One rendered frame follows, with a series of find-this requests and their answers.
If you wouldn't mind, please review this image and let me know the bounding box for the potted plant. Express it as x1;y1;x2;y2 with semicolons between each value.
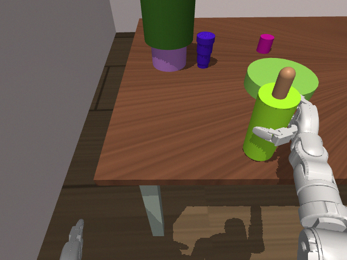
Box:
140;0;195;72

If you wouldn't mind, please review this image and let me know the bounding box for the left robot hand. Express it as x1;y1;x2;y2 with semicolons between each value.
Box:
60;219;84;260

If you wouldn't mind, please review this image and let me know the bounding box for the table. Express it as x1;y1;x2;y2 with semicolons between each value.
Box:
93;16;347;236

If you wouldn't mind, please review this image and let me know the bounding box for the right robot hand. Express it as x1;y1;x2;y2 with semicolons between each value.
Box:
252;95;319;146

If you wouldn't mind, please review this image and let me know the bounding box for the right robot arm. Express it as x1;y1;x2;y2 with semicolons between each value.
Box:
288;132;347;260

